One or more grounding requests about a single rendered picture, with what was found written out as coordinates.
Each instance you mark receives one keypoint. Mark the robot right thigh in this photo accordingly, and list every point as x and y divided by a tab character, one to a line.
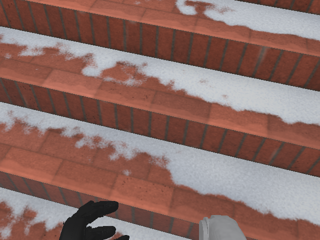
220	227

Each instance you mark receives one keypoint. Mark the left robot hand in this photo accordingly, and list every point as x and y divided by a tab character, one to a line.
75	227

